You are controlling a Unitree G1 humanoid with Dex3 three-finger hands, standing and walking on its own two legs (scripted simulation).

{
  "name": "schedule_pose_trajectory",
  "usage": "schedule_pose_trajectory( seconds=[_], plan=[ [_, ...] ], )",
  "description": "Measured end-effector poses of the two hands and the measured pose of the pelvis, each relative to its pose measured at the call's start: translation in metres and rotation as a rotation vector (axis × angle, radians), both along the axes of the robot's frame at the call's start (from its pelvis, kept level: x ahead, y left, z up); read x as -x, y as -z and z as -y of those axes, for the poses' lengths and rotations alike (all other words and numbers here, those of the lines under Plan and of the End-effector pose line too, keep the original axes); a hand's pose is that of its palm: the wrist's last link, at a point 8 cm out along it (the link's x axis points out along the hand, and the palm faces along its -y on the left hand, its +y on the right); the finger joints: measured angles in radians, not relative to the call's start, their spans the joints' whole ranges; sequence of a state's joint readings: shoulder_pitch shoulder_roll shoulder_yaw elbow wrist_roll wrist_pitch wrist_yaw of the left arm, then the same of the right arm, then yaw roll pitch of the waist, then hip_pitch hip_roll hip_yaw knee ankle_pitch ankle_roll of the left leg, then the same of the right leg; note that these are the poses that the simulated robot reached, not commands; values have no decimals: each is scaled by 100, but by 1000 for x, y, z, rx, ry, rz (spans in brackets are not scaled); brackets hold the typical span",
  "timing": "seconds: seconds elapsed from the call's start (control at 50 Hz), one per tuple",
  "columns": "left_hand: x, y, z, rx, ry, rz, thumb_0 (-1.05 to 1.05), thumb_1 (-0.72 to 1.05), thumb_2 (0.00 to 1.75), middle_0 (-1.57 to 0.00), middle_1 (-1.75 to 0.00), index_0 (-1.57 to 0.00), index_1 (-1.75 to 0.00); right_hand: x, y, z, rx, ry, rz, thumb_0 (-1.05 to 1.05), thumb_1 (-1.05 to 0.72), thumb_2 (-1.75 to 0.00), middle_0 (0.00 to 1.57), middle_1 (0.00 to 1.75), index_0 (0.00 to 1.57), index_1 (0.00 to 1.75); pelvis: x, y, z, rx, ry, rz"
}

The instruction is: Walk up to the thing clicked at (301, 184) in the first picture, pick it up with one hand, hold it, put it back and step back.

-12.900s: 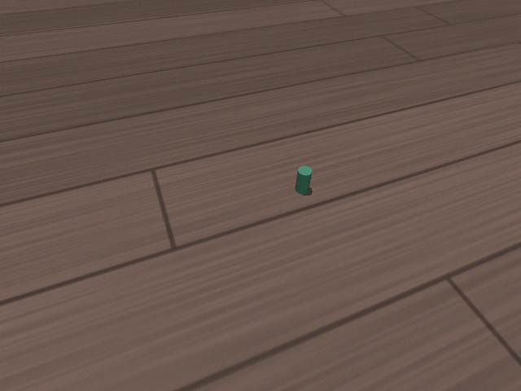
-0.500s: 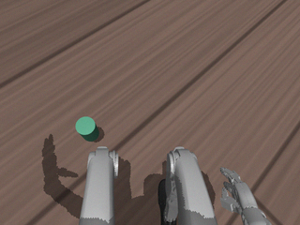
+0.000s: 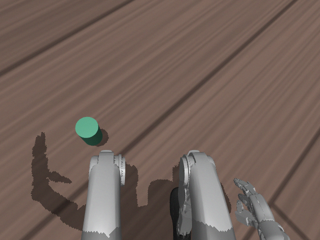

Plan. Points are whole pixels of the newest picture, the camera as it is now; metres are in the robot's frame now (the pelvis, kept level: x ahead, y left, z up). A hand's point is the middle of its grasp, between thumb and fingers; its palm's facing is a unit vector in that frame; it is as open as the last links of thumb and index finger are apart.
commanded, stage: go down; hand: left
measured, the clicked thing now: (90, 132) +0.42 +0.22 -0.33
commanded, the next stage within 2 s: approach in 0.46 s
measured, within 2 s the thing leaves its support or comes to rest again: neither
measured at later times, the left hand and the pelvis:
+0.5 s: hand out of the picture +0.33 +0.41 -0.02, palm faces +0.16 -0.98 -0.09, open 17.4 cm; pelvis +0.00 +0.00 -0.02, yaw +0 degrees
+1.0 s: hand (23, 138) +0.35 +0.36 -0.16, palm faces +0.13 -0.99 +0.05, open 17.4 cm; pelvis -0.01 +0.00 -0.08, yaw -3 degrees
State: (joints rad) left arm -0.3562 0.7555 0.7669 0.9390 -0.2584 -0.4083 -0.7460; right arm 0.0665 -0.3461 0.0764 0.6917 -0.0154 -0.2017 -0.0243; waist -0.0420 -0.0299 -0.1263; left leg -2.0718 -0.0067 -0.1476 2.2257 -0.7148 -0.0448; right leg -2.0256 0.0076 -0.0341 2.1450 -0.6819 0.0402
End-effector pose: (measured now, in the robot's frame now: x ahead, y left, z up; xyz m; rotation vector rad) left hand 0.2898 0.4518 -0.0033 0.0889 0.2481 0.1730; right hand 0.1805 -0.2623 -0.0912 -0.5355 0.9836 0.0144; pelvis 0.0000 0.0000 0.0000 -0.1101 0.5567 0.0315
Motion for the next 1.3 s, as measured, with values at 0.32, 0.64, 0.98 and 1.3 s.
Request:
schedule_pose_trajectory(
  seconds=[0.32,0.64,0.98,1.3],
  plan=[
    [-10,7,-3,1,9,48,-1,-54,7,-3,-10,-5,-8,5,17,4,8,-23,-14,1,-89,-89,20,30,21,30,5,19,3,-4,5,17],
    [-13,16,-10,11,8,78,-1,-53,7,-4,-10,-5,-8,14,22,6,30,-21,-33,1,-89,-89,20,30,21,30,6,28,0,4,5,26],
    [-34,148,36,144,27,107,-1,-52,3,-5,-10,-6,-9,8,39,0,123,-166,-63,1,-90,-89,20,30,21,30,9,72,-4,44,34,108],
    [-58,252,87,143,73,88,-1,-50,4,-6,-10,-7,-8,22,50,-14,265,-306,-193,1,-91,-89,21,30,21,30,14,111,-15,119,68,246]
  ],
)
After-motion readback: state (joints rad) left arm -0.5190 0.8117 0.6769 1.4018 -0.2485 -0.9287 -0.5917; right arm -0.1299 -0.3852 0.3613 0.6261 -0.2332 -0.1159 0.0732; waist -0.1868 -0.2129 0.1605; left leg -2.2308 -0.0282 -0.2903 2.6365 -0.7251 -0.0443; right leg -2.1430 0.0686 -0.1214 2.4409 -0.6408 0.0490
